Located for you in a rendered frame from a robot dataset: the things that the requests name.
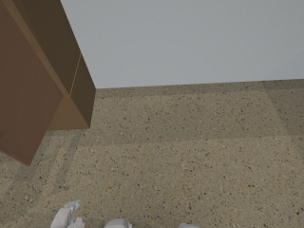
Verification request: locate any robot left hand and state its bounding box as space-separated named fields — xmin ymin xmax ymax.
xmin=49 ymin=199 xmax=85 ymax=228

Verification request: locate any cupboard door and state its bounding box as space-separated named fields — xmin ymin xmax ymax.
xmin=0 ymin=0 xmax=64 ymax=166

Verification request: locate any robot left thigh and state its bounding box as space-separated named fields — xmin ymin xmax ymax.
xmin=104 ymin=218 xmax=133 ymax=228

